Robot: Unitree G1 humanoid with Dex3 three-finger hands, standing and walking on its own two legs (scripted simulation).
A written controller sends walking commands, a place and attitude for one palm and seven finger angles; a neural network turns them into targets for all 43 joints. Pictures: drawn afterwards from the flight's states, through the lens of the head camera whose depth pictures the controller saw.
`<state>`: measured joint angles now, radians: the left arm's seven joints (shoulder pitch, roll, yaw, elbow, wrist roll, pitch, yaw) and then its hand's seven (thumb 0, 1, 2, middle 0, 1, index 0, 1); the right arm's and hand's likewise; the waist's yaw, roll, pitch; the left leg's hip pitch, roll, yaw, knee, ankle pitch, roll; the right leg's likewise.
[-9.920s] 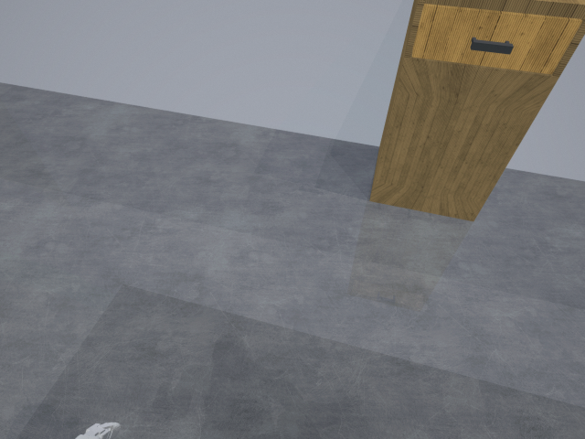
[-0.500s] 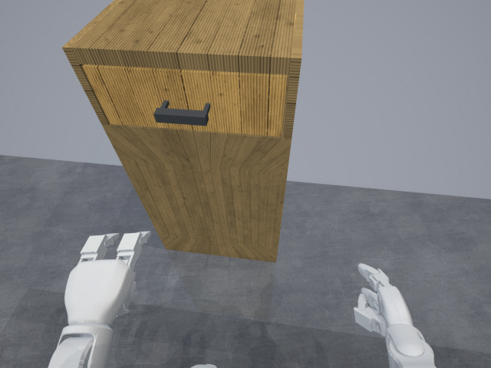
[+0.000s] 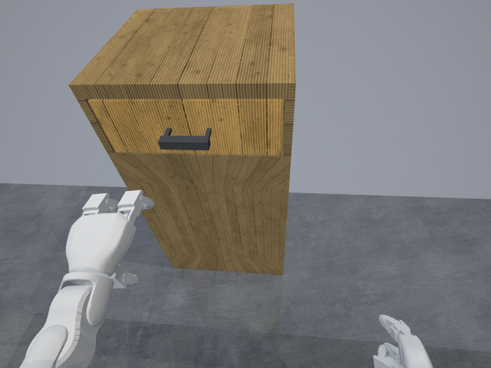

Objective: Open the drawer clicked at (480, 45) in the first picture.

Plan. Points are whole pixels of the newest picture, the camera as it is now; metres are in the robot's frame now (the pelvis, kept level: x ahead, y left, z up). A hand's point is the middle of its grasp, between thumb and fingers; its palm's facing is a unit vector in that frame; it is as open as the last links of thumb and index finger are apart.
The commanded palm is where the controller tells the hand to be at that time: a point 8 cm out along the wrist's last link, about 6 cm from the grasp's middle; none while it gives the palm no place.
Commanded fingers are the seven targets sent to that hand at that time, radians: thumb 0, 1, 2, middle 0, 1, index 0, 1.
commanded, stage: raise the hand with hooked fingers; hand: left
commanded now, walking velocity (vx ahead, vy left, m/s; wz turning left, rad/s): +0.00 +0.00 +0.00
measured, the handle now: (186, 137) +0.58 +0.23 +0.03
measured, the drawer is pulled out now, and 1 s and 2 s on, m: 0.00 0.00 0.00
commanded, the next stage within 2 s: move the hooked fingers above the handle in 0.82 s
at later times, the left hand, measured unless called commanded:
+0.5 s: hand (110, 187) +0.32 +0.24 +0.15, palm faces +0.10 -0.04 -0.99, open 13.8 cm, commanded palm +0.28 +0.24 +0.20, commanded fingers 0.00 -0.50 0.30 -0.30 -1.20 -0.30 -1.20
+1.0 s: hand (114, 200) +0.30 +0.24 +0.14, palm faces +0.06 -0.05 -1.00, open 13.8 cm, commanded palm +0.29 +0.24 +0.19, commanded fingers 0.00 -0.50 0.30 -0.30 -1.20 -0.30 -1.20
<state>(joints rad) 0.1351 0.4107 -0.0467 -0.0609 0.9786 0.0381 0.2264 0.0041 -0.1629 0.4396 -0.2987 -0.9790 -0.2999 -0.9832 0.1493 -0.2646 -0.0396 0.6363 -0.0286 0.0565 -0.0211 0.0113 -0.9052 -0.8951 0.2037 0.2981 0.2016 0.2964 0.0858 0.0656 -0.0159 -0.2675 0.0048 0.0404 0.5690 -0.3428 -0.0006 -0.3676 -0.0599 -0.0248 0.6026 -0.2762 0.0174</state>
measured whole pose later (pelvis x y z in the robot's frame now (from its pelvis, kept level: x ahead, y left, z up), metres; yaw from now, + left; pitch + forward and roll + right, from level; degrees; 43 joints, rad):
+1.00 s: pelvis -0.01 +0.00 +0.01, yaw +1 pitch +0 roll +1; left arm -0.18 0.51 -0.05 0.05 0.90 0.03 -0.03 0.00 -0.49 0.30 -0.32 -1.20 -0.32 -1.20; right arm 0.12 -0.26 0.00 0.64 0.02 0.10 -0.02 0.01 -0.91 -0.90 0.20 0.30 0.20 0.30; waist 0.10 0.09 0.01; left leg -0.14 0.00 0.03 0.38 -0.23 0.00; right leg -0.23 -0.06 -0.04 0.41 -0.17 0.02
